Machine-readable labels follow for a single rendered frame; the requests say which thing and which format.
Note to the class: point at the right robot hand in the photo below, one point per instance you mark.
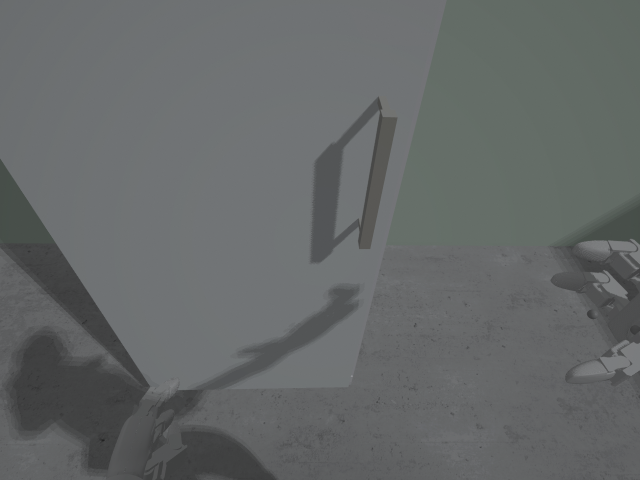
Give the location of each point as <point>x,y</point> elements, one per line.
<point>622,360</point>

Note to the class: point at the left robot hand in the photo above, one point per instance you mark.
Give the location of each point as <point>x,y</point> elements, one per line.
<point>140,435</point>

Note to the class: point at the handle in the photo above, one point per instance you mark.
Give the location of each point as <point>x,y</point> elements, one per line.
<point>381,153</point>

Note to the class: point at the fridge door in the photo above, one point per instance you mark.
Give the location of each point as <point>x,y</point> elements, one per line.
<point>202,166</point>

